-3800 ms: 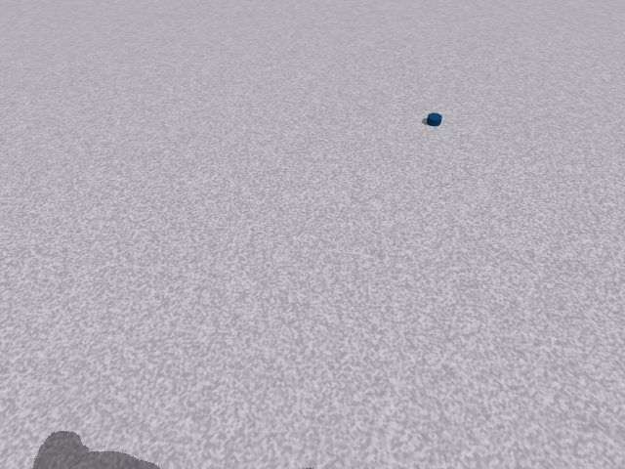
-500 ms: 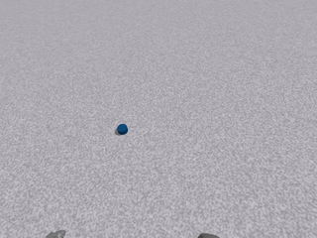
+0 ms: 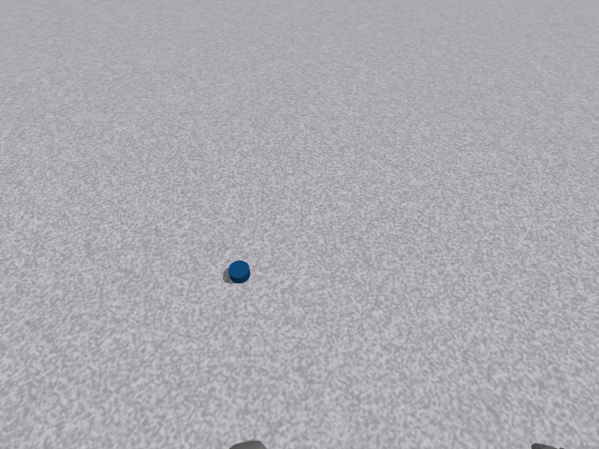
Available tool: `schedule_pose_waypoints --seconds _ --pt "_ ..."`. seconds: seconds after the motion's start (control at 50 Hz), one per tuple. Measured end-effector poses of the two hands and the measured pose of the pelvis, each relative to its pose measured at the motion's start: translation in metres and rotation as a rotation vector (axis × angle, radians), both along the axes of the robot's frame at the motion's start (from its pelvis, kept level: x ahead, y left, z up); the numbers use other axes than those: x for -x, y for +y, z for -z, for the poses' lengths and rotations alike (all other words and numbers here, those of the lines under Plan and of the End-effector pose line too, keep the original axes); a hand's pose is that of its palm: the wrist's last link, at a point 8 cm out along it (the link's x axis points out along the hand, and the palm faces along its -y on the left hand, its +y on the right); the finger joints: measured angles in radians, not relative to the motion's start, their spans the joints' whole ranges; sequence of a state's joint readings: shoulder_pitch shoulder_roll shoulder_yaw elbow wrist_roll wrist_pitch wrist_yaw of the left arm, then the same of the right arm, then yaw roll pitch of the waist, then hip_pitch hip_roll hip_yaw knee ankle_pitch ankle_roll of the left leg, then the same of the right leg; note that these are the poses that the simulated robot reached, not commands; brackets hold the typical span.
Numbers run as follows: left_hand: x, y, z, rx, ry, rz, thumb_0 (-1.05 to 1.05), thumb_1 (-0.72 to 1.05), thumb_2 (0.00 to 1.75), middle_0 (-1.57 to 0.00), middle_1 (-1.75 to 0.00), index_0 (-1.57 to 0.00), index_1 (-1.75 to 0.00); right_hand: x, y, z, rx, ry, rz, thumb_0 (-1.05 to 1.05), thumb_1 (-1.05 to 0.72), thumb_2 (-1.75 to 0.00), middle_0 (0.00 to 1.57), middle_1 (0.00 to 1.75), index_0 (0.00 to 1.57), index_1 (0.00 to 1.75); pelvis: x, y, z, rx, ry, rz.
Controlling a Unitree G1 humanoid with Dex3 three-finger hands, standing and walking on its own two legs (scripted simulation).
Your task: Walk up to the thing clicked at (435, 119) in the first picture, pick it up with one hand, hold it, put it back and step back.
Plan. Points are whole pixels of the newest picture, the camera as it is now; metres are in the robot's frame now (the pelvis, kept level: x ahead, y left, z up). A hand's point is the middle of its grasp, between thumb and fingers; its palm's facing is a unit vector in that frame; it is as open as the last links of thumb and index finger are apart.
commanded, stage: walk up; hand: left
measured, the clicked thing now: (239, 271) +0.84 +0.28 -0.73
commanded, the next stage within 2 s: none
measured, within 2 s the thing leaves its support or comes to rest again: neither
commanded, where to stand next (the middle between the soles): +0.41 +0.00 m, yaw -1 degrees
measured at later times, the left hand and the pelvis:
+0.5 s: hand (157, 390) +0.22 +0.25 -0.11, palm faces -0.01 -0.91 -0.42, open 7.3 cm; pelvis +0.17 -0.03 +0.01, yaw -1 degrees
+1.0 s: hand (160, 315) +0.37 +0.29 -0.15, palm faces -0.07 -0.93 -0.37, open 7.3 cm; pelvis +0.29 +0.02 +0.00, yaw -2 degrees
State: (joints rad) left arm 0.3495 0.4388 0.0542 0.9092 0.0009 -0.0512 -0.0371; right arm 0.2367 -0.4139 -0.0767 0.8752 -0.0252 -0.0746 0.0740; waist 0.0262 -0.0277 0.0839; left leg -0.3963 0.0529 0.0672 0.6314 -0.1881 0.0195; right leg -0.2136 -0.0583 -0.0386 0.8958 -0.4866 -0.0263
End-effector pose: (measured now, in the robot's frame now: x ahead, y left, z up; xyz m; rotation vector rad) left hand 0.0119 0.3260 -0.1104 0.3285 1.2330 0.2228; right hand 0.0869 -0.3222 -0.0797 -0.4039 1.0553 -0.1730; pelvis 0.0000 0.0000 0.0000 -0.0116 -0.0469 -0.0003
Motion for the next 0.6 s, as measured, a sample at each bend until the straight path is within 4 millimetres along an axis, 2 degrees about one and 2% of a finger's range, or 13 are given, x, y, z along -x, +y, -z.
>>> schedule_pose_waypoints --seconds 0.1,0.18,0.3,0.38,0.44,0.5,0.6 --pt "-0.051 0.000 -0.005 0.023 -0.014 0.036 0.01 0.91 0.90 -0.21 -0.30 -0.21 -0.30 -0.025 0.012 -0.013 -0.009 -0.019 0.026 0.00 -0.90 -0.90 0.20 0.30 0.21 0.30 -0.033 0.003 -0.011 -0.010 -0.004 0.010" --pt "-0.089 -0.004 -0.013 0.031 -0.031 0.065 0.01 0.91 0.90 -0.21 -0.30 -0.21 -0.30 -0.037 0.010 -0.013 -0.017 0.005 0.040 0.00 -0.90 -0.90 0.20 0.30 0.21 0.30 -0.059 0.002 -0.016 -0.020 -0.004 0.018" --pt "-0.148 -0.017 -0.026 -0.001 -0.059 0.090 0.01 0.91 0.90 -0.21 -0.30 -0.21 -0.30 -0.057 -0.011 0.005 -0.045 0.053 0.074 0.00 -0.90 -0.90 0.20 0.30 0.21 0.30 -0.104 -0.012 -0.012 -0.032 -0.001 0.023" --pt "-0.182 -0.027 -0.028 -0.055 -0.106 0.085 0.00 0.91 0.90 -0.21 -0.30 -0.21 -0.30 -0.082 -0.030 0.028 -0.055 0.087 0.081 0.00 -0.90 -0.90 0.20 0.30 0.21 0.30 -0.136 -0.029 0.001 -0.012 -0.003 0.016" --pt "-0.196 -0.034 -0.036 -0.062 -0.133 0.065 0.00 0.91 0.90 -0.21 -0.30 -0.21 -0.30 -0.109 -0.031 0.033 -0.062 0.113 0.068 0.01 -0.90 -0.90 0.20 0.30 0.21 0.30 -0.154 -0.033 -0.003 -0.016 -0.004 0.014" --pt "-0.204 -0.038 -0.044 -0.062 -0.122 0.048 0.00 0.91 0.90 -0.21 -0.30 -0.21 -0.30 -0.139 -0.028 0.029 -0.077 0.099 0.047 0.01 -0.91 -0.90 0.20 0.30 0.20 0.30 -0.170 -0.031 -0.010 -0.013 -0.002 0.010" --pt "-0.215 -0.029 -0.044 -0.056 -0.081 0.037 0.00 0.90 0.90 -0.21 -0.30 -0.21 -0.30 -0.184 -0.018 0.019 -0.082 0.083 0.014 0.01 -0.91 -0.90 0.20 0.30 0.20 0.30 -0.199 -0.024 -0.015 -0.004 0.007 0.007"
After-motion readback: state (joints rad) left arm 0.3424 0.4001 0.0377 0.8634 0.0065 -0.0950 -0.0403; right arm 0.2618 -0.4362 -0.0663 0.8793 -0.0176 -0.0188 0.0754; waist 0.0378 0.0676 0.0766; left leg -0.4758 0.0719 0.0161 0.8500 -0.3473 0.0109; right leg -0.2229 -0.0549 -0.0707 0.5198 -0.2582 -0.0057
